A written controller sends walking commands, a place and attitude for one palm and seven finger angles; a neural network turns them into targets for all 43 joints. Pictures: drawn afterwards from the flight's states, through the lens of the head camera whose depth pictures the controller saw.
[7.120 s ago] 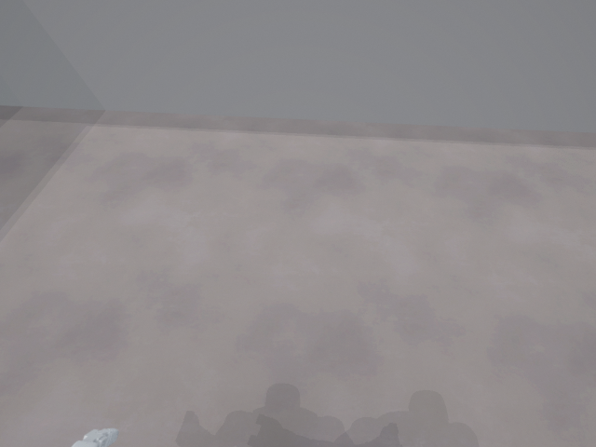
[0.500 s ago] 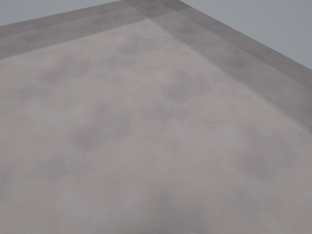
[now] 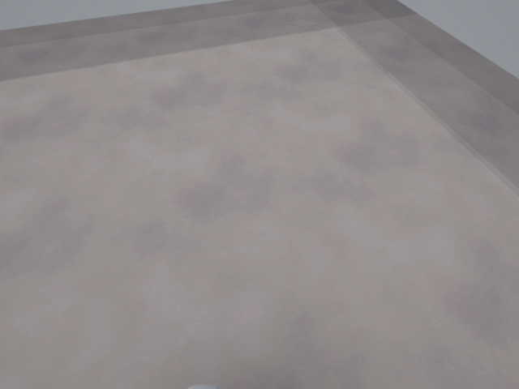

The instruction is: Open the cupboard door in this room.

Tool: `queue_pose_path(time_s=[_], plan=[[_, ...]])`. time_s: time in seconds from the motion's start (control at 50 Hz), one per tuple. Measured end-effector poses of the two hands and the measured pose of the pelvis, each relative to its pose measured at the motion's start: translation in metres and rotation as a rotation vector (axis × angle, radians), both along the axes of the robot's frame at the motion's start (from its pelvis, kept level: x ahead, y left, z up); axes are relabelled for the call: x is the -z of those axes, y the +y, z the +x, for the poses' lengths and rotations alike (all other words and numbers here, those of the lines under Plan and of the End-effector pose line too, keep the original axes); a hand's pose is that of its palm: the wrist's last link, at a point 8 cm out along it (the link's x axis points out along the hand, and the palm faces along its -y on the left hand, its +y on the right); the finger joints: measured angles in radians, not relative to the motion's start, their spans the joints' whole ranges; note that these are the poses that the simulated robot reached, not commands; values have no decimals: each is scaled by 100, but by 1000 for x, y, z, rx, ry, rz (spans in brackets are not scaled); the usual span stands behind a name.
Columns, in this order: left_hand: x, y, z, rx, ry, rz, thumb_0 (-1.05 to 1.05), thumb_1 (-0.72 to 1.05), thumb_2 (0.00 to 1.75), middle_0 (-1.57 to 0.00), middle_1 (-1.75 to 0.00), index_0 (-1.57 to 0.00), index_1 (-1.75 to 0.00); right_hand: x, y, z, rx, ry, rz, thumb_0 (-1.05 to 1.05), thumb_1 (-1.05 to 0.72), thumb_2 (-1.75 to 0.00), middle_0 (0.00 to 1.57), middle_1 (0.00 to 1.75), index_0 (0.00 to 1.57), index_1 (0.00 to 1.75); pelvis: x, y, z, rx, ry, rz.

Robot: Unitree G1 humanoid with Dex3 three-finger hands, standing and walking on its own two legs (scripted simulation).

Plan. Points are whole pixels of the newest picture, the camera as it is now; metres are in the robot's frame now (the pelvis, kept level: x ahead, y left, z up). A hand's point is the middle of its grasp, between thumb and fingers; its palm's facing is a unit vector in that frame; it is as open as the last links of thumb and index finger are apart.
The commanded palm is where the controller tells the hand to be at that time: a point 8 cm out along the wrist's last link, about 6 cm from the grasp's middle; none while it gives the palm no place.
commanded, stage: turn or walk to find it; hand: left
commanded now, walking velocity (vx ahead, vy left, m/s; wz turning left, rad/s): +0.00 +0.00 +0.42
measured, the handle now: out of the picture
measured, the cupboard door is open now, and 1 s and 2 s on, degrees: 0 0 0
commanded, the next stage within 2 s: none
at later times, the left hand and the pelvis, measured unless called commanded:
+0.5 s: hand out of the picture +0.06 +0.23 -0.15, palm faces +0.21 -0.94 -0.27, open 7.4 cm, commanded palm none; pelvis -0.02 +0.01 +0.00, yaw +11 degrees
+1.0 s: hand out of the picture -0.13 +0.22 -0.19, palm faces +0.48 -0.84 -0.24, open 7.4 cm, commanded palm none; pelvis -0.05 +0.02 -0.01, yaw +26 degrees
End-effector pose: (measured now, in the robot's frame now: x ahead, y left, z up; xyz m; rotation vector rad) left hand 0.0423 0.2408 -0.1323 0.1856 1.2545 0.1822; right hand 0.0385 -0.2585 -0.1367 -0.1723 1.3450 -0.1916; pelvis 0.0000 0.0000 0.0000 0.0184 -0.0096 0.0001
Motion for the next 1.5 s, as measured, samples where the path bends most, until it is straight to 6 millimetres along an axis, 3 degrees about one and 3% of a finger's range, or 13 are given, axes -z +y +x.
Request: queue_pose_path(time_s=[0.14, 0.26, 0.4, 0.5, 0.56, 0.7, 0.8, 0.98, 1.06, 1.16, 1.26, 1.38, 1.5], plan=[[22, 46, -42, -96, 101, -6, 1, 91, 90, -20, -30, -20, -30, -10, 38, 43, -105, -123, -39, 1, -91, -90, 20, 30, 20, 30, 8, 27, -6, -45, 1, -20], [6, 61, -38, -131, 50, 2, 1, 91, 90, -19, -30, -20, -30, -19, 59, 52, -155, -144, -21, 0, -90, -90, 20, 30, 20, 30, -4, 35, -10, -91, 2, -32], [-9, 54, -16, -144, -56, 26, 1, 91, 90, -19, -30, -20, -30, -10, 58, 45, -178, -122, 16, 0, -90, -90, 20, 30, 20, 30, -5, 28, -15, -150, 2, -25], [-17, 34, -4, -147, -132, 49, 1, 91, 90, -19, -30, -20, -30, 6, 39, 33, -185, -81, 42, 1, -90, -90, 20, 30, 20, 30, 1, 10, -20, -196, 7, -7], [-20, 20, -10, -158, -161, 69, 1, 91, 90, -20, -30, -20, -30, 17, 25, 30, -193, -58, 55, 1, -90, -90, 20, 30, 20, 30, 5, -2, -23, -230, 2, -8], [-25, -2, -57, -256, -105, 58, 1, 91, 90, -20, -30, -20, -30, 11, 7, 32, -259, 2, 43, 1, -91, -90, 20, 30, 20, 30, -4, -12, -26, -314, -3, 9], [-16, -8, -96, -332, -44, 33, 1, 91, 90, -20, -30, -20, -30, 5, 11, 42, -325, 31, 19, 1, -91, -90, 20, 30, 20, 30, -5, -10, -29, -367, 2, 13], [20, 12, -187, -492, 80, -25, 1, 91, 90, -20, -30, -20, -30, -2, 75, 92, -501, -95, -19, 1, -91, -90, 20, 30, 20, 30, 12, 20, -48, -456, 4, -23], [22, 25, -211, -533, 133, -28, 1, 91, 90, -20, -30, -20, -30, -15, 105, 102, -551, -169, -11, 1, -91, -90, 20, 30, 20, 30, 7, 28, -56, -470, -7, -25], [8, 38, -209, -561, 67, -13, 1, 91, 90, -19, -30, -20, -30, -24, 124, 101, -592, -185, 9, 0, -90, -90, 20, 30, 20, 30, -4, 33, -61, -507, -13, -34], [-3, 44, -193, -572, -16, 19, 1, 91, 90, -19, -30, -20, -30, -21, 126, 92, -610, -167, 35, 0, -90, -90, 20, 30, 20, 30, -6, 29, -65, -549, -12, -30], [-14, 35, -167, -570, -101, 58, 1, 91, 90, -19, -30, -20, -30, -6, 101, 78, -609, -103, 51, 0, -90, -90, 20, 30, 20, 30, -3, 11, -64, -603, -6, -17], [-23, 5, -158, -583, -159, 110, 1, 91, 90, -20, -30, -20, -30, 18, 65, 74, -614, -31, 66, 1, -90, -90, 20, 30, 20, 30, 5, -16, -60, -665, -6, 0]])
